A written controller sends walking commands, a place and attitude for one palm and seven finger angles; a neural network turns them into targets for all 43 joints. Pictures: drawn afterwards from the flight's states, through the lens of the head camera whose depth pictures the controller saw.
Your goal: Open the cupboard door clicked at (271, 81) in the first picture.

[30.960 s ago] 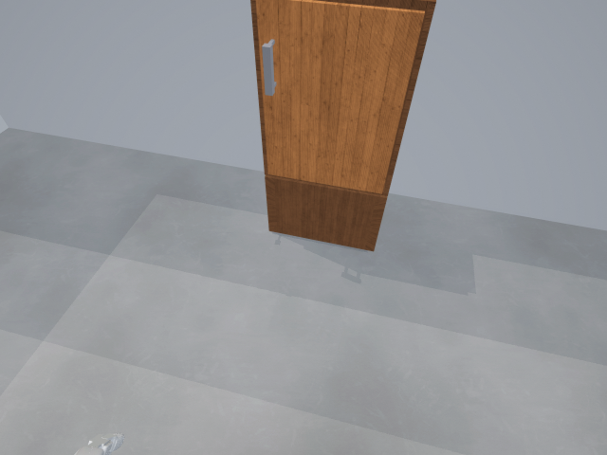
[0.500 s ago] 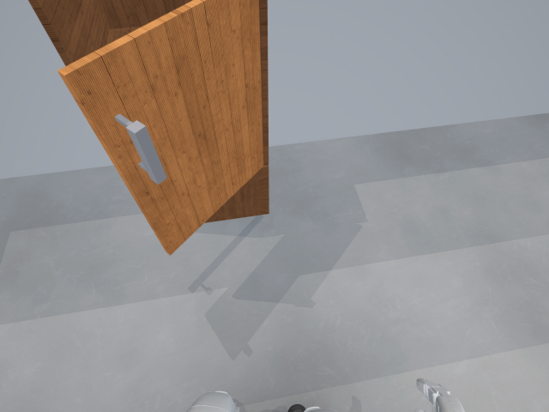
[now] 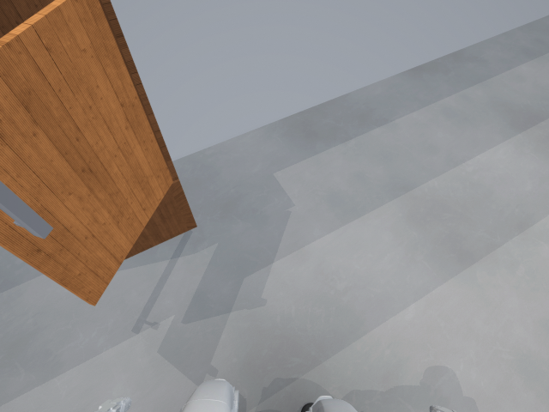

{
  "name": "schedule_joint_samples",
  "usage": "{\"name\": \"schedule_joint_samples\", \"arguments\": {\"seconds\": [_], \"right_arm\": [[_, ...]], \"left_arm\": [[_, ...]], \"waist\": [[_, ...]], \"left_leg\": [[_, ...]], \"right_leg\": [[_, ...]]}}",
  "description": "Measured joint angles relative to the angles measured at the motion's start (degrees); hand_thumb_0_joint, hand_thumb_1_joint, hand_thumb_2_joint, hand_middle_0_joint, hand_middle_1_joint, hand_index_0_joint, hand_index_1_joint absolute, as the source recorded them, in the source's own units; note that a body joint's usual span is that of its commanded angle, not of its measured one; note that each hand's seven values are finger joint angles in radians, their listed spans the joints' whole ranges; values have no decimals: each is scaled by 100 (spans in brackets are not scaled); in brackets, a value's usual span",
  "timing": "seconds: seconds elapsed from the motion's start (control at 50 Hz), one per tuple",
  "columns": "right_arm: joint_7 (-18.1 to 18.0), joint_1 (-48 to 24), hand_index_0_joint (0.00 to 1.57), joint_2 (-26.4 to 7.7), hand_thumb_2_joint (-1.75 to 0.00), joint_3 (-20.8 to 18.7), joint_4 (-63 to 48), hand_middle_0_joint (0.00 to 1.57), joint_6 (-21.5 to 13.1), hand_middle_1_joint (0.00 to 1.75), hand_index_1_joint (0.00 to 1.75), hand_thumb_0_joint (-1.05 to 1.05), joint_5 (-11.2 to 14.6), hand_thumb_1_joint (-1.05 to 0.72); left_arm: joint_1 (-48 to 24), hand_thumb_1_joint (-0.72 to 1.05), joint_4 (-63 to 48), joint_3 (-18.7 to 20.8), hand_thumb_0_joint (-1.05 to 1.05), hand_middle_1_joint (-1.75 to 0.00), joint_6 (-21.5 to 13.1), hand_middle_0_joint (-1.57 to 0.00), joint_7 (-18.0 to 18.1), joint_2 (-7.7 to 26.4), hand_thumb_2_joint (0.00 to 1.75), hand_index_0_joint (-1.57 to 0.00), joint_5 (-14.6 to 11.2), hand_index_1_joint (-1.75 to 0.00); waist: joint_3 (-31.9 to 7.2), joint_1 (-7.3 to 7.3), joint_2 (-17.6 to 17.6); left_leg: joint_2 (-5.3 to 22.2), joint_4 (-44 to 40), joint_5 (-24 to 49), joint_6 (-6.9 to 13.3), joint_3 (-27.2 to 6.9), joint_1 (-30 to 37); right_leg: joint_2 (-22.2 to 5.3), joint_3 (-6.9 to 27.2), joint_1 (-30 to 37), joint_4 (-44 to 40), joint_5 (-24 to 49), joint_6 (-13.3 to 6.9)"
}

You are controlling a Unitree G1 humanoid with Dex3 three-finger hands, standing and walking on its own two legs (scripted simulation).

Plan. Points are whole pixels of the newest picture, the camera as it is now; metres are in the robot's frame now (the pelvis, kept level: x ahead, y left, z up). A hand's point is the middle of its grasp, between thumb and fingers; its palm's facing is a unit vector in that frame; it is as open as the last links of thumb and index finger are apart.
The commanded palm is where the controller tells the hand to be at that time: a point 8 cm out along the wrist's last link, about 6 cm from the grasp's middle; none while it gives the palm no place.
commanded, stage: walk to a spot facing it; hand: left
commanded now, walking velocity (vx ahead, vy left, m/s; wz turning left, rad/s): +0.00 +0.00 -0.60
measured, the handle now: (7, 207) +0.38 +0.46 +0.01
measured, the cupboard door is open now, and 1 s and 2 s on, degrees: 42 42 42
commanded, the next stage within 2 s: turn to face it in 1.92 s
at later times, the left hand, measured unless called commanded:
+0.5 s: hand (192, 361) +0.20 +0.16 -0.15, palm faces -0.31 -0.91 -0.29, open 7.4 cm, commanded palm none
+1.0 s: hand (248, 304) +0.30 +0.07 -0.15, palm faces -0.58 -0.80 -0.16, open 7.4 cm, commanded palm none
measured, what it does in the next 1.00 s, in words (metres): walks ahead, turning right: left foot, then right foot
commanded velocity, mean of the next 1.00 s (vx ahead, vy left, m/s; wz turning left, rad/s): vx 0.15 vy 0.00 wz -0.60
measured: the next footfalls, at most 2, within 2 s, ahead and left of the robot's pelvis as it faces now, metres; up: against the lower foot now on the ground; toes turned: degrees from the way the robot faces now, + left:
left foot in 0.14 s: +0.07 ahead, +0.15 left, +0.00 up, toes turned -4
right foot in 0.44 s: +0.03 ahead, -0.14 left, +0.00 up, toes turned -20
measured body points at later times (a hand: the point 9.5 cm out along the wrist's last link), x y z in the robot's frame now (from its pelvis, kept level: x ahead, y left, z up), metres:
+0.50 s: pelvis +0.02 -0.02 -0.01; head +0.06 -0.04 +0.44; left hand +0.21 +0.21 -0.13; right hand -0.02 -0.28 -0.16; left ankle +0.02 +0.14 -0.70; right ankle -0.01 -0.12 -0.73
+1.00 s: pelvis +0.11 -0.04 +0.02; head +0.16 -0.04 +0.46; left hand +0.33 +0.12 -0.14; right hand -0.04 -0.24 -0.11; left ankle +0.13 +0.09 -0.73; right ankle +0.05 -0.18 -0.64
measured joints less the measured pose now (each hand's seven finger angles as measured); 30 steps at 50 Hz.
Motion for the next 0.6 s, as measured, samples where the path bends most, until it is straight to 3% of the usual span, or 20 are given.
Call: {"name": "schedule_joint_samples", "arguments": {"seconds": [0.1, 0.14, 0.2, 0.26, 0.34, 0.4, 0.44, 0.46, 0.5, 0.54, 0.6], "right_arm": [[-3, -19, 20, 70, -90, 11, -107, 19, -121, 30, 30, 1, 36, -91], [-21, 104, 20, 31, -90, 48, -169, 19, -217, 30, 30, 1, 21, -91], [-62, 229, 20, 153, -90, 106, -108, 19, -268, 30, 30, 1, -88, -91], [-63, 450, 20, 261, -90, 185, -44, 20, -265, 30, 30, 1, -157, -91], [-65, 604, 21, 271, -90, 201, 22, 20, -247, 30, 30, 1, -177, -91], [-30, 666, 21, 224, -90, 164, 27, 20, -244, 30, 30, 1, -164, -91], [-1, 754, 21, 181, -90, 128, 8, 20, -224, 30, 30, 1, -121, -91], [9, 741, 21, 151, -90, 98, 25, 20, -184, 30, 30, 1, -88, -91], [-16, 585, 21, 51, -90, 52, 110, 20, -46, 30, 30, 1, -32, -91], [-21, 455, 21, 18, -90, 25, 155, 20, 21, 30, 30, 1, -12, -91], [12, 287, 20, 55, -90, 10, 110, 20, 20, 30, 30, 1, -19, -91]], "left_arm": [[73, 90, 78, -46, 0, -30, 51, -20, -10, -47, 90, -20, -11, -30], [118, 90, 76, -55, 0, -30, 108, -20, -28, -94, 90, -20, -56, -30], [-35, 91, 107, -14, 1, -30, 189, -20, -101, -15, 90, -20, -77, -30], [-152, 91, 65, 64, 1, -30, 182, -20, -184, 51, 90, -20, -36, -30], [-240, 91, -34, 62, 1, -30, 159, -20, -237, 41, 90, -20, -53, -30], [-246, 91, -47, 29, 1, -30, 123, -20, -249, 35, 90, -20, -65, -30], [-201, 91, -87, 0, 0, -30, 60, -20, -250, 75, 90, -20, -59, -30], [-194, 91, -81, 3, 0, -30, -6, -20, -213, 83, 90, -20, -39, -30], [-229, 91, -28, -30, 0, -30, -64, -20, -125, 6, 90, -20, -57, -30], [-189, 91, -21, -39, 0, -30, -65, -20, -65, -51, 90, -20, -59, -30], [-72, 91, 17, -39, 0, -30, -68, -20, 8, -81, 90, -20, -60, -30]], "waist": [[-141, -29, -222], [-299, -76, -110], [-268, -85, -198], [-285, -54, -182], [-284, -40, 7], [-285, -102, 153], [-340, -141, 167], [-360, -125, 161], [-256, -143, 280], [-205, -133, 268], [-191, -92, 109]], "left_leg": [[-205, -1657, 635, 23, -3, 364], [-133, -2675, 994, 148, -107, 726], [-45, -2532, 1237, 295, 13, 754], [146, -2792, 1294, 253, 132, 984], [407, -3009, 1336, 149, 356, 1184], [580, -2846, 1177, 38, 582, 1231], [647, -2465, 942, -52, 720, 1136], [635, -2013, 577, -75, 693, 967], [482, -872, -51, -47, 294, 546], [300, -83, -39, -52, 111, 180], [137, 107, 255, -107, 72, -103]], "right_leg": [[122, 402, 16, -210, 159, 91], [288, 428, -109, -17, 37, 138], [228, 120, -539, 1354, -1120, 217], [72, -291, -790, 2358, -1230, 312], [-155, -635, -590, 1975, -1147, 351], [-207, -786, -158, 1046, -991, 284], [-245, -796, 284, 89, -184, 153], [-238, -717, 287, 13, -199, 72], [-137, -624, 202, 231, -397, -19], [-92, -500, 259, 96, -370, -44], [-47, -253, 384, -266, -134, -41]]}}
